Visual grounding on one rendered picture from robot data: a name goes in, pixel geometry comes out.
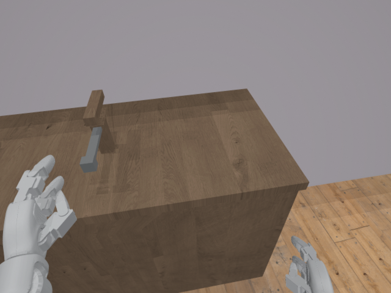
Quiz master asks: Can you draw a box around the tap lever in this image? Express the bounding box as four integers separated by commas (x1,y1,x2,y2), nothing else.
79,127,102,173

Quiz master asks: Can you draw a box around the right robot hand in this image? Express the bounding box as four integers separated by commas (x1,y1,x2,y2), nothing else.
285,236,334,293

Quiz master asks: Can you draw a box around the left robot hand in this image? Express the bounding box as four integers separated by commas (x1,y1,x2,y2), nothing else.
2,155,77,261

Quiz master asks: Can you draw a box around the robot left forearm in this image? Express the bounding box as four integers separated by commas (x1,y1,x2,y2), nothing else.
0,253,53,293

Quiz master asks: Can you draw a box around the counter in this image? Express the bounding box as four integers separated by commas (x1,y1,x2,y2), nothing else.
0,89,309,293

